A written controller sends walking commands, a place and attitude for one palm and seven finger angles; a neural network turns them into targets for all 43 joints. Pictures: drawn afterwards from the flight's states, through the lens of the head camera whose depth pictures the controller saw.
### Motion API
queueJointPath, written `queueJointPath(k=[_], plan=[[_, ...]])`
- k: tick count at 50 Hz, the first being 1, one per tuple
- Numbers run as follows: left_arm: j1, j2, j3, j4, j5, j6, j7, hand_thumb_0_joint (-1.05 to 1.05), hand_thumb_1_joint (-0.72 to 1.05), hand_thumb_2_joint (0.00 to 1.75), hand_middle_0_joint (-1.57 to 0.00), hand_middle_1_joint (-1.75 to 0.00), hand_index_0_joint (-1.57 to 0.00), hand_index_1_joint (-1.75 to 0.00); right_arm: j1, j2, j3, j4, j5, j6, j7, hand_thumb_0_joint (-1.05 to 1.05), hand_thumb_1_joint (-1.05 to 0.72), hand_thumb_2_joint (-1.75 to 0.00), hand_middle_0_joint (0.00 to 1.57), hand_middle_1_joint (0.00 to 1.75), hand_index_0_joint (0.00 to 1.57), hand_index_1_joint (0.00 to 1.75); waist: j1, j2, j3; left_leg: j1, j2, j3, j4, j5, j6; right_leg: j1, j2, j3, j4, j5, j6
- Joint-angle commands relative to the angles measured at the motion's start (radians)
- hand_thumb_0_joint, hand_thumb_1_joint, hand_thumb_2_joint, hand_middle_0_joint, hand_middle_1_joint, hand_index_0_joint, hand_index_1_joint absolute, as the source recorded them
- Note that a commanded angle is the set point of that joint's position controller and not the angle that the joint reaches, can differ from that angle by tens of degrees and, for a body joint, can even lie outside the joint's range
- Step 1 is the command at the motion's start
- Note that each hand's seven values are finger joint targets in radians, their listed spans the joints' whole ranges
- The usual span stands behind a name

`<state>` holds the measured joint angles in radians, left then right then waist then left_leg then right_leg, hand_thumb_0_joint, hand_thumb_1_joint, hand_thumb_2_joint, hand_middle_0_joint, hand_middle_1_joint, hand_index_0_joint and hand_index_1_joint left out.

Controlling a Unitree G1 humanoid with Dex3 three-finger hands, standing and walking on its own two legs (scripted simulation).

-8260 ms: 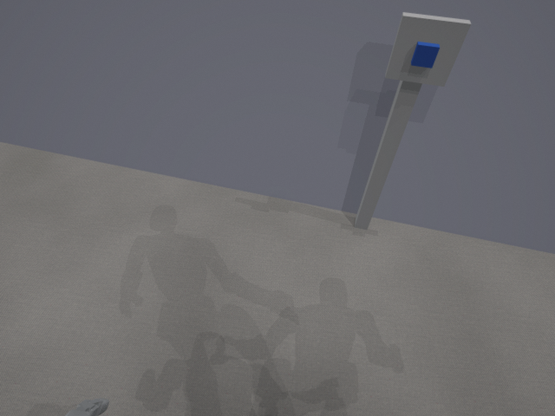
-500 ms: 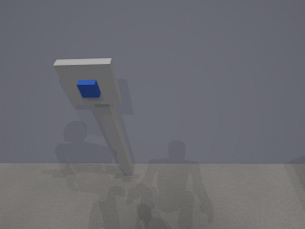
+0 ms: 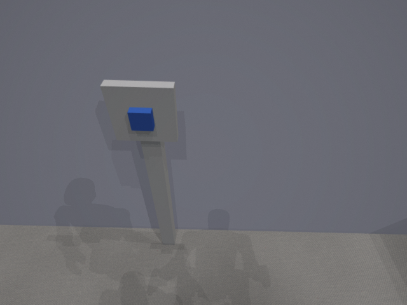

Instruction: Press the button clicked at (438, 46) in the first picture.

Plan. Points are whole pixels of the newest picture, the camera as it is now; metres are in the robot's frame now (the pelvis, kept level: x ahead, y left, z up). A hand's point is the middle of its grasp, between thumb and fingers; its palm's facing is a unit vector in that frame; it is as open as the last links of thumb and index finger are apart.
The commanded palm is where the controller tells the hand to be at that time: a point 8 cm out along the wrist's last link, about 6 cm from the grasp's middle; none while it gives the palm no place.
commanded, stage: come to a stop and stand still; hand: left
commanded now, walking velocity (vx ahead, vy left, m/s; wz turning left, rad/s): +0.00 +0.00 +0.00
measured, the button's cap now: (141, 118) +0.53 +0.21 +0.08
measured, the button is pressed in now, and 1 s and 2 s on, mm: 0 0 0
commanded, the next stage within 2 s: look again from close up in 0.02 s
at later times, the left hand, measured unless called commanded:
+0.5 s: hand out of the picture +0.09 +0.22 -0.14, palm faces -0.01 -0.94 -0.34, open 7.4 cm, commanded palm none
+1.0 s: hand out of the picture +0.03 +0.16 -0.17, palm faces +0.05 -0.98 -0.18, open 7.4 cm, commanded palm none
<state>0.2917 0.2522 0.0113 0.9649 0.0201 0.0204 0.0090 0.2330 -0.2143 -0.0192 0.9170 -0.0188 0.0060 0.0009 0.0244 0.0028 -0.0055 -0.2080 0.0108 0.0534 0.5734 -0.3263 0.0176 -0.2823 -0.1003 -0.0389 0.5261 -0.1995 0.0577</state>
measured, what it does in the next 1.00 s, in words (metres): stands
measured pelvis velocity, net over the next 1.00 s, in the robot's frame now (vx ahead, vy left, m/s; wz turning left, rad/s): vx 0.04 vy -0.02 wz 0.02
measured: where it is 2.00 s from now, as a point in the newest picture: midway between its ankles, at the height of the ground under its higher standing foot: outside the picture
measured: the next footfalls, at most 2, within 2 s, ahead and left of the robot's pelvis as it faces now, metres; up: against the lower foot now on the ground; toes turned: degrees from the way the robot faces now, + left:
none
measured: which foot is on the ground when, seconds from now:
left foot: down 0.00-1.00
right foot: down 0.00-1.00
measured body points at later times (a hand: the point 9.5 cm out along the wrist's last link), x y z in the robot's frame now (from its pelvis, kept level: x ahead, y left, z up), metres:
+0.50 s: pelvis +0.00 -0.03 +0.01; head -0.01 -0.03 +0.46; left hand +0.09 +0.27 -0.11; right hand +0.07 -0.33 -0.12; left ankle -0.01 +0.11 -0.73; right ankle +0.05 -0.17 -0.73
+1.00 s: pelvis +0.04 -0.02 +0.00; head +0.02 -0.02 +0.45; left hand +0.03 +0.21 -0.16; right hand +0.03 -0.26 -0.15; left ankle -0.01 +0.11 -0.73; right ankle +0.05 -0.16 -0.73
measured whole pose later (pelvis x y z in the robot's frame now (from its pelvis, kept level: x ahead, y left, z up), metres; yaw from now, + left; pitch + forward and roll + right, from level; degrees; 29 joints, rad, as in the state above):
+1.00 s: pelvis +0.04 -0.02 +0.00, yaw +1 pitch -2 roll +0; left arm 0.32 0.20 0.00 1.09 0.02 0.02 0.00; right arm 0.32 -0.19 0.00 1.12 -0.02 0.00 0.00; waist 0.01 -0.02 -0.01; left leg -0.13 0.04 0.02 0.50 -0.34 -0.02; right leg -0.23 -0.08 -0.08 0.52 -0.26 0.02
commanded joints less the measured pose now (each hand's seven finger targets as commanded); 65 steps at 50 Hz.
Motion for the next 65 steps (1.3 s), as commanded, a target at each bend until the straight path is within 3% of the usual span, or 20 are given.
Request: queueJointPath(k=[1, 9, 19, 34, 37, 40, 43, 46, 48, 49, 50, 52, 54, 55, 57, 62, 64, 65], plan=[[-0.036, 0.171, 0.041, -0.069, 0.002, -0.034, 0.013, 0.0, 0.9, 0.9, -0.2, -0.3, -0.2, -0.3, -0.026, -0.217, -0.057, -0.054, -0.001, -0.03, -0.01, 0.0, -0.9, -0.9, 0.2, 0.3, 0.2, 0.3, -0.021, 0.025, 0.031, -0.109, 0.095, -0.12, -0.203, 0.072, 0.025, 0.077, -0.003, 0.037, -0.063, 0.046, -0.067], [-0.096, 0.226, 0.042, -0.038, -0.002, -0.043, 0.009, 0.0, 0.9, 0.9, -0.2, -0.3, -0.2, -0.3, -0.063, -0.273, -0.055, -0.001, 0.001, -0.037, -0.007, 0.0, -0.9, -0.9, 0.2, 0.3, 0.2, 0.3, -0.019, 0.023, 0.011, -0.07, 0.104, -0.115, -0.226, 0.136, 0.015, 0.122, -0.021, 0.043, -0.097, 0.08, -0.074], [-0.158, 0.271, 0.033, 0.0, -0.005, -0.048, 0.004, 0.0, 0.9, 0.9, -0.2, -0.3, -0.2, -0.3, -0.084, -0.306, -0.041, 0.056, 0.002, -0.032, -0.001, 0.0, -0.9, -0.9, 0.2, 0.3, 0.2, 0.3, -0.026, -0.004, 0.027, -0.04, 0.099, -0.102, -0.258, 0.094, -0.002, 0.122, -0.043, 0.069, -0.175, 0.012, -0.076], [-0.181, 0.268, 0.031, 0.032, -0.007, -0.052, 0.004, 0.0, 0.9, 0.9, -0.2, -0.3, -0.2, -0.3, -0.088, -0.302, -0.029, 0.109, 0.002, -0.029, -0.001, 0.0, -0.9, -0.9, 0.2, 0.3, 0.2, 0.3, -0.027, -0.028, 0.004, 0.003, 0.1, -0.085, -0.261, 0.13, -0.014, 0.139, -0.047, 0.078, -0.216, 0.022, -0.078], [-0.109, 0.159, 0.012, 0.064, -0.008, -0.032, 0.01, 0.0, 0.9, 0.9, -0.2, -0.3, -0.2, -0.3, -0.03, -0.178, 0.0, 0.139, -0.005, -0.008, 0.002, 0.0, -0.9, -0.9, 0.2, 0.3, 0.2, 0.3, -0.023, -0.051, 0.013, -0.017, 0.08, -0.065, -0.244, 0.036, -0.03, 0.132, -0.048, 0.072, -0.231, -0.142, -0.059], [-0.06, 0.166, 0.023, 0.063, -0.003, -0.022, 0.009, 0.0, 0.9, 0.9, -0.2, -0.3, -0.2, -0.3, 0.008, -0.152, 0.003, 0.141, -0.008, 0.003, 0.002, 0.0, -0.9, -0.9, 0.2, 0.3, 0.2, 0.3, -0.015, -0.091, 0.057, -0.084, 0.044, -0.036, -0.182, -0.075, -0.029, 0.098, -0.073, 0.11, -0.262, -0.318, -0.075], [-0.033, 0.16, 0.036, 0.054, -0.001, -0.021, 0.009, 0.0, 0.9, 0.9, -0.2, -0.3, -0.2, -0.3, 0.061, -0.126, 0.0, 0.148, -0.007, -0.001, -0.001, 0.0, -0.9, -0.9, 0.2, 0.3, 0.2, 0.3, -0.026, -0.108, 0.072, -0.083, 0.035, -0.018, -0.129, -0.085, -0.02, 0.056, -0.097, 0.128, -0.271, -0.381, -0.102], [-0.017, 0.104, 0.032, 0.053, -0.004, -0.026, 0.005, 0.0, 0.9, 0.9, -0.2, -0.3, -0.2, -0.3, 0.121, -0.111, -0.003, 0.169, -0.004, -0.016, -0.004, 0.0, -0.9, -0.9, 0.2, 0.3, 0.2, 0.3, -0.038, -0.01, 0.11, -0.05, 0.072, -0.072, -0.2, -0.069, -0.002, 0.012, -0.031, 0.041, -0.161, -0.293, -0.088], [-0.001, 0.047, 0.022, 0.054, 0.0, -0.031, 0.003, 0.0, 0.9, 0.9, -0.2, -0.3, -0.2, -0.3, 0.156, -0.137, -0.013, 0.182, 0.001, -0.026, -0.009, 0.0, -0.9, -0.9, 0.2, 0.3, 0.2, 0.3, -0.043, 0.141, 0.123, -0.04, 0.15, -0.168, -0.292, -0.072, 0.034, 0.004, 0.036, -0.058, -0.018, -0.165, -0.069], [0.01, 0.02, 0.017, 0.055, 0.003, -0.036, 0.001, 0.0, 0.9, 0.9, -0.2, -0.3, -0.2, -0.3, 0.157, -0.142, -0.018, 0.184, 0.003, -0.028, -0.014, 0.0, -0.9, -0.9, 0.2, 0.3, 0.2, 0.3, -0.038, 0.171, 0.141, -0.04, 0.178, -0.198, -0.311, -0.04, 0.054, -0.006, 0.055, -0.089, 0.027, -0.119, -0.065], [0.027, 0.003, 0.015, 0.06, 0.004, -0.042, 0.0, 0.0, 0.9, 0.9, -0.2, -0.3, -0.2, -0.3, 0.153, -0.133, -0.019, 0.185, 0.005, -0.031, -0.018, 0.0, -0.9, -0.9, 0.2, 0.3, 0.2, 0.3, -0.029, 0.17, 0.147, -0.029, 0.183, -0.193, -0.293, 0.031, 0.065, -0.005, 0.057, -0.091, 0.034, -0.091, -0.068], [0.083, -0.005, 0.016, 0.082, 0.001, -0.049, 0.003, 0.0, 0.9, 0.9, -0.2, -0.3, -0.2, -0.3, 0.158, -0.108, -0.019, 0.187, 0.007, -0.036, -0.025, 0.0, -0.9, -0.9, 0.2, 0.3, 0.2, 0.3, -0.014, 0.095, 0.127, -0.025, 0.16, -0.137, -0.206, 0.206, 0.058, 0.058, 0.044, -0.073, 0.012, 0.002, -0.08], [0.161, -0.002, 0.021, 0.119, -0.002, -0.052, 0.019, 0.0, 0.9, 0.9, -0.2, -0.3, -0.2, -0.3, 0.154, -0.061, -0.011, 0.184, 0.011, -0.04, -0.035, 0.0, -0.9, -0.9, 0.2, 0.3, 0.2, 0.3, -0.001, 0.006, 0.095, -0.046, 0.1, -0.041, -0.082, 0.396, 0.013, 0.161, -0.012, -0.011, -0.011, 0.29, -0.089], [0.191, 0.01, 0.026, 0.133, -0.004, -0.054, 0.028, 0.0, 0.9, 0.9, -0.2, -0.3, -0.2, -0.3, 0.158, -0.037, -0.009, 0.181, 0.013, -0.04, -0.04, 0.0, -0.9, -0.9, 0.2, 0.3, 0.2, 0.3, -0.002, -0.049, 0.067, -0.06, 0.075, -0.013, -0.042, 0.414, -0.01, 0.214, -0.041, 0.017, -0.009, 0.491, -0.096], [0.182, 0.019, 0.024, 0.135, -0.012, -0.054, 0.041, 0.0, 0.9, 0.9, -0.2, -0.3, -0.2, -0.3, 0.158, -0.02, -0.011, 0.184, 0.021, -0.033, -0.047, 0.0, -0.9, -0.9, 0.2, 0.3, 0.2, 0.3, -0.021, -0.078, 0.053, -0.041, 0.072, -0.012, -0.073, 0.449, -0.034, 0.231, -0.066, 0.01, -0.002, 0.756, -0.091], [0.136, 0.01, 0.038, 0.079, -0.009, -0.034, 0.056, 0.0, 0.9, 0.9, -0.2, -0.3, -0.2, -0.3, 0.181, -0.025, -0.039, 0.174, 0.023, -0.02, -0.056, 0.0, -0.9, -0.9, 0.2, 0.3, 0.2, 0.3, -0.031, 0.005, -0.01, 0.064, 0.095, -0.005, -0.044, 0.756, -0.02, 0.19, -0.045, -0.013, 0.063, 0.705, -0.069], [0.115, -0.004, 0.043, 0.062, -0.007, -0.026, 0.055, 0.0, 0.9, 0.9, -0.2, -0.3, -0.2, -0.3, 0.166, -0.03, -0.048, 0.161, 0.018, -0.014, -0.055, 0.0, -0.9, -0.9, 0.2, 0.3, 0.2, 0.3, -0.03, 0.03, -0.013, 0.085, 0.11, -0.013, -0.05, 0.749, -0.01, 0.147, -0.034, -0.019, 0.063, 0.564, -0.067], [0.101, -0.011, 0.044, 0.055, -0.005, -0.022, 0.052, 0.0, 0.9, 0.9, -0.2, -0.3, -0.2, -0.3, 0.153, -0.026, -0.051, 0.155, 0.017, -0.012, -0.053, 0.0, -0.9, -0.9, 0.2, 0.3, 0.2, 0.3, -0.03, 0.026, -0.002, 0.071, 0.113, -0.019, -0.062, 0.686, -0.005, 0.136, -0.027, -0.016, 0.05, 0.492, -0.067]])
